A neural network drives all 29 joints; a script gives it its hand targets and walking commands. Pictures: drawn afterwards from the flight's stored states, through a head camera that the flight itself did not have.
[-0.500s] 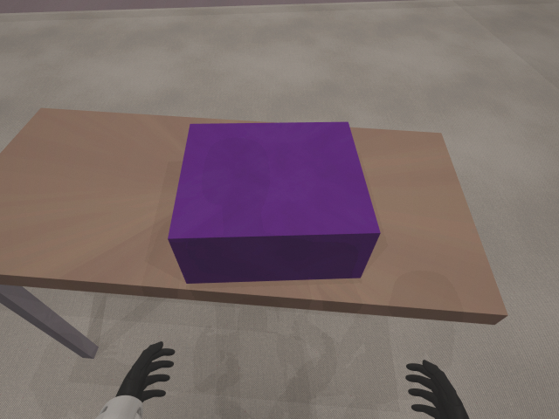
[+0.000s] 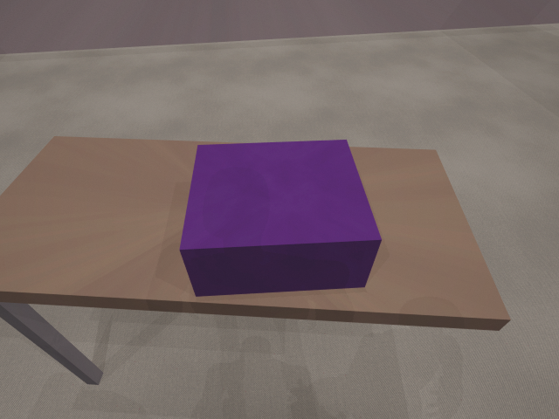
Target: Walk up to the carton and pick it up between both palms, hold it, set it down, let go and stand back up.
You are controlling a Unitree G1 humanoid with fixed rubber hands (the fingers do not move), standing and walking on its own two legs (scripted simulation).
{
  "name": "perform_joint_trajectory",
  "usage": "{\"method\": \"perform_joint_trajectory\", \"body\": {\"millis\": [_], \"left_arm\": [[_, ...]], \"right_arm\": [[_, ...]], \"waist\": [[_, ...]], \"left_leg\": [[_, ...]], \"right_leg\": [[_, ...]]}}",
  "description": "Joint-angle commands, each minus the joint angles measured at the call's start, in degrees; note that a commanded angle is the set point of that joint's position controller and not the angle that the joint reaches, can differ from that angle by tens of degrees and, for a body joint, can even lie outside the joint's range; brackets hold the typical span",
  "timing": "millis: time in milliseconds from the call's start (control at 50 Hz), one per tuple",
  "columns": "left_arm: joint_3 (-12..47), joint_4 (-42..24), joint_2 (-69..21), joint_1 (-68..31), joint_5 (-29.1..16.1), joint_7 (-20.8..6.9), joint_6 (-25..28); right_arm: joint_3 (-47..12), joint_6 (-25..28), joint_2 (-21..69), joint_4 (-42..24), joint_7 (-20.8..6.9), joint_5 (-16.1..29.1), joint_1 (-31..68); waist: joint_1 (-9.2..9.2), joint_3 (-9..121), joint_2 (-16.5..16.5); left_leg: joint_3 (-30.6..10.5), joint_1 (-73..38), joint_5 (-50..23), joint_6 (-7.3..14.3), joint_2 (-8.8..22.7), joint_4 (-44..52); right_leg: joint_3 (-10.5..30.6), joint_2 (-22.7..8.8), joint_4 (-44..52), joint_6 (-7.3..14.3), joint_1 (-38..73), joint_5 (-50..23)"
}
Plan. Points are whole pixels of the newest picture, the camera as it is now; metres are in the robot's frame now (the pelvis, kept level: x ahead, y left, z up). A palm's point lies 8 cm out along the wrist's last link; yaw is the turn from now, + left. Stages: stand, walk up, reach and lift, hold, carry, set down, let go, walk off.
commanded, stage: stand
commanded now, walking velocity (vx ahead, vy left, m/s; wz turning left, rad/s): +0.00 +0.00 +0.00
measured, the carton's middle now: (276, 212) +0.49 +0.03 -0.02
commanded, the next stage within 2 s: none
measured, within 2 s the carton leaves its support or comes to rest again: neither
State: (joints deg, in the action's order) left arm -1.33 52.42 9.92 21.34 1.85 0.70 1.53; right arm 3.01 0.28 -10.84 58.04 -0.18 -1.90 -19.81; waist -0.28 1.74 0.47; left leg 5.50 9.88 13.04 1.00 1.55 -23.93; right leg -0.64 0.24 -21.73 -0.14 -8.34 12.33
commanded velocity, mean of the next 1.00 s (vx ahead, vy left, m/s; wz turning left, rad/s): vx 0.00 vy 0.00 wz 0.00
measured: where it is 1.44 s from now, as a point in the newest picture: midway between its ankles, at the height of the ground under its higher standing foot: outside the picture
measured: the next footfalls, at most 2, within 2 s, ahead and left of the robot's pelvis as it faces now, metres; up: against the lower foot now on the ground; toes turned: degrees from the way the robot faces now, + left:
none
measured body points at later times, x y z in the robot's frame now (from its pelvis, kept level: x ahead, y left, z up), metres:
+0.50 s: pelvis -0.02 +0.01 +0.00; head -0.04 +0.01 +0.45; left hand -0.06 +0.21 -0.16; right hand -0.08 -0.19 -0.17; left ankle +0.00 +0.10 -0.74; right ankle -0.01 -0.12 -0.74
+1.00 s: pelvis -0.02 +0.01 +0.00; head -0.04 +0.00 +0.45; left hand -0.07 +0.20 -0.17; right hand -0.08 -0.19 -0.17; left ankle +0.00 +0.10 -0.74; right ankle -0.01 -0.12 -0.74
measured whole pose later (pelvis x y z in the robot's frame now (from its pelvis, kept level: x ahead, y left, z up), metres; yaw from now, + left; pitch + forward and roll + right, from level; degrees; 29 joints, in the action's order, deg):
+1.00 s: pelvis -0.02 +0.01 +0.00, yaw -1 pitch -2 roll +0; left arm 1.6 67.9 4.5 21.6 1.1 2.2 0.9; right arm 0.2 0.2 -6.4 67.1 1.6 -0.9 -22.0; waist -0.7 1.4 1.0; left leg 6.6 11.5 11.2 2.2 0.3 -24.0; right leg 0.5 -1.0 -24.3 -1.1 -11.4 11.5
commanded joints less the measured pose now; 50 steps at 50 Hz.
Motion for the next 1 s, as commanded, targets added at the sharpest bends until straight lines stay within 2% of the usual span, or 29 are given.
{"method": "perform_joint_trajectory", "body": {"millis": [0, 20, 40, 60, 100, 120, 260, 280, 300, 320, 360, 400, 480, 540, 620, 640, 680, 740, 760, 780, 800, 900, 920, 940, 960, 980], "left_arm": [[-1.38, 0.56, 4.45, 2.89, -0.31, 0.85, 1.04], [-1.3, 1.46, 4.83, 3.25, -0.15, 0.93, 0.91], [-0.94, 2.16, 3.93, 3.25, -0.38, 0.84, 0.78], [-1.01, 2.85, 3.86, 3.31, -0.39, 0.85, 0.65], [-0.92, 4.24, 4.09, 3.66, -0.07, 0.84, 0.45], [-0.67, 5.18, 3.59, 4.27, 0.02, 1.0, 0.42], [0.39, 9.48, 1.93, 3.98, -0.42, 1.44, 0.07], [0.68, 9.92, 1.04, 4.73, -0.72, 1.31, -0.01], [0.57, 10.14, 1.54, 4.77, -0.52, 1.34, -0.08], [0.53, 10.58, 1.67, 5.05, -0.56, 1.41, -0.03], [0.64, 11.51, 1.45, 5.04, -0.43, 1.37, -0.27], [0.85, 12.45, 0.94, 5.64, -0.29, 1.4, -0.33], [1.42, 13.54, -0.07, 5.92, -0.62, 1.46, -0.53], [1.31, 13.95, 1.02, 4.44, -0.66, 1.58, -0.39], [2.03, 14.69, -0.66, 6.15, -0.7, 1.7, -0.46], [1.89, 14.89, 0.03, 5.83, -0.54, 1.63, -0.47], [2.26, 15.11, -1.8, 6.11, -0.57, 1.64, -0.58], [2.05, 15.06, -0.83, 5.44, -0.63, 1.58, -0.28], [2.17, 15.16, -1.54, 5.83, -0.63, 1.7, -0.28], [2.24, 15.27, -1.21, 5.9, -0.67, 1.71, -0.35], [2.13, 15.05, -1.41, 6.01, -0.55, 1.75, -0.45], [2.16, 15.27, -1.12, 5.81, -0.75, 1.74, -0.34], [2.64, 15.31, -2.12, 5.66, -0.97, 1.62, -0.31], [2.59, 15.71, -2.7, 6.71, -0.88, 1.75, -0.31], [2.55, 15.66, -2.11, 6.51, -1.16, 1.75, -0.36], [2.51, 15.81, -1.14, 6.89, -0.83, 1.83, -0.48]], "right_arm": [[0.89, 0.65, -5.23, 0.33, 0.88, 0.16, -2.66], [0.68, 0.65, -4.69, 1.07, 0.99, 0.07, -3.31], [0.69, 0.55, -4.95, 1.85, 1.21, 0.15, -3.65], [0.47, 0.56, -3.8, 2.33, 1.11, 0.33, -4.41], [0.34, 0.45, -4.7, 2.97, 1.32, 0.37, -3.89], [0.22, 0.42, -4.62, 3.2, 1.47, 0.24, -3.51], [-0.45, 0.37, -3.15, 5.82, 1.49, 0.56, -5.89], [-0.74, 0.47, -2.44, 6.34, 1.51, 0.47, -5.61], [-0.7, 0.41, -2.63, 6.79, 1.56, 0.73, -5.75], [-0.8, 0.39, -2.52, 7.18, 1.62, 0.56, -5.96], [-0.89, 0.16, -1.87, 7.25, 1.69, 0.73, -5.58], [-1.08, 0.02, -1.53, 7.58, 1.79, 0.83, -6.03], [-1.09, -0.1, -1.59, 8.13, 1.94, 0.62, -6.44], [-1.7, 0.11, -0.21, 8.09, 1.92, 0.94, -6.79], [-1.86, -0.08, -0.25, 8.71, 1.97, 0.83, -6.78], [-1.75, -0.12, -0.78, 8.67, 1.97, 0.9, -7.11], [-1.73, -0.12, -1.16, 8.59, 2.0, 0.74, -6.84], [-1.95, -0.05, 0.03, 8.79, 1.88, 1.08, -7.28], [-2.17, -0.01, 0.54, 9.09, 1.98, 0.97, -7.78], [-2.34, -0.02, 1.17, 9.22, 2.03, 0.94, -7.89], [-2.14, 0.05, 0.43, 8.95, 2.03, 0.86, -6.91], [-2.43, 0.13, 0.5, 9.01, 2.05, 0.92, -7.49], [-2.28, 0.13, 0.3, 8.94, 2.02, 1.17, -7.95], [-2.45, 0.22, 0.99, 9.09, 1.93, 1.05, -7.74], [-2.69, 0.16, 1.42, 9.0, 2.17, 0.81, -7.33], [-2.76, 0.13, 1.54, 8.97, 2.05, 1.13, -7.58]], "waist": [[0.11, -6.16, 0.77], [0.03, -6.14, -0.06], [0.15, -6.78, 1.73], [-0.13, -7.58, 0.33], [0.3, -7.78, 1.3], [0.36, -7.92, -0.12], [-1.0, -9.09, -2.31], [-0.33, -9.28, -0.48], [-0.36, -8.26, -0.71], [-0.21, -8.82, 1.22], [-0.31, -9.41, 1.74], [-0.1, -9.14, 0.57], [0.06, -10.16, 0.46], [-0.75, -8.84, 0.34], [-0.17, -10.07, 0.1], [-0.65, -8.5, -1.08], [-0.31, -9.68, -2.06], [-0.96, -8.32, -1.66], [-0.75, -8.77, -0.02], [-0.65, -9.32, -0.85], [-0.14, -9.58, 0.03], [-0.58, -9.96, -0.27], [-0.8, -9.24, 0.75], [-0.31, -9.13, -1.26], [-0.06, -9.91, -0.53], [-0.38, -9.12, -1.29]], "left_leg": [[-6.9, 0.5, -1.93, 0.07, 5.34, 6.43], [-7.16, 0.53, -1.77, 0.0, 5.5, 6.75], [-7.28, 1.4, 0.31, 0.14, 5.33, 7.42], [-7.84, 2.46, 1.47, 0.13, 5.6, 8.12], [-7.62, 2.38, 3.08, 0.36, 5.25, 8.71], [-8.15, 1.91, 2.87, 0.87, 5.59, 8.96], [-7.75, 2.04, 2.89, 0.81, 5.26, 8.31], [-7.63, 2.03, 2.92, 0.83, 4.98, 8.64], [-7.85, 1.28, 3.68, 0.85, 5.39, 8.58], [-7.84, 1.96, 3.87, 0.87, 5.09, 9.0], [-8.43, 3.48, 7.23, 0.69, 5.03, 9.73], [-8.32, 3.48, 8.94, 1.22, 5.49, 10.13], [-8.42, 4.13, 9.12, 0.93, 5.15, 9.45], [-7.98, 3.02, 6.71, 1.07, 5.07, 9.52], [-8.3, 4.41, 7.87, 1.26, 5.18, 9.21], [-8.21, 4.23, 8.78, 1.16, 4.98, 9.0], [-8.09, 4.04, 8.65, 1.37, 5.11, 8.65], [-7.42, 3.54, 6.54, 1.12, 4.87, 7.6], [-7.28, 4.05, 6.78, 1.0, 4.79, 7.66], [-7.75, 4.7, 6.85, 1.16, 4.72, 8.4], [-7.75, 4.52, 7.01, 1.06, 5.2, 8.19], [-7.33, 3.83, 4.53, 1.11, 4.75, 7.39], [-7.1, 2.93, 4.57, 0.97, 4.54, 7.31], [-6.65, 2.48, 3.6, 0.83, 4.77, 6.56], [-6.97, 2.86, 3.97, 1.02, 4.78, 6.81], [-7.25, 3.07, 4.67, 1.17, 4.83, 6.8]], "right_leg": [[5.4, -5.27, 4.79, 1.01, -4.55, -3.66], [5.13, -5.11, 4.45, 1.07, -3.86, -3.58], [5.2, -5.04, 5.05, 1.05, -4.28, -2.54], [4.93, -5.11, 4.55, 0.98, -3.69, -2.81], [4.61, -4.71, 4.31, 0.69, -4.44, -2.28], [4.79, -4.81, 4.18, 0.72, -4.16, -2.3], [4.66, -4.92, 4.56, 0.27, -5.09, -1.68], [4.77, -4.87, 4.19, 0.58, -6.25, -0.8], [4.24, -4.51, 3.77, 0.36, -6.02, -0.86], [4.41, -4.73, 3.51, 0.24, -5.87, -1.17], [3.63, -4.03, 3.23, -0.18, -6.62, 0.21], [3.54, -4.15, 3.3, -0.4, -6.06, 0.3], [3.83, -4.01, 3.14, -0.34, -7.51, 1.21], [4.18, -4.38, 2.93, -0.26, -7.62, -0.23], [4.48, -4.27, 2.98, -0.19, -8.32, 1.41], [4.1, -4.09, 2.68, -0.22, -7.48, 1.91], [4.01, -3.97, 2.78, -0.23, -8.79, 2.35], [4.36, -4.29, 2.62, -0.09, -8.63, 1.79], [4.47, -4.39, 2.56, 0.04, -8.42, 1.54], [4.25, -4.41, 2.08, 0.09, -8.47, 0.91], [4.21, -4.27, 2.02, -0.04, -8.53, 0.79], [4.68, -4.47, 2.18, 0.2, -9.07, 0.1], [5.16, -4.85, 2.64, 0.46, -9.08, -0.18], [5.07, -4.66, 2.76, 0.32, -9.31, 0.53], [5.0, -4.45, 2.62, 0.48, -9.45, 0.37], [4.78, -4.42, 2.8, 0.3, -9.46, 0.91]]}}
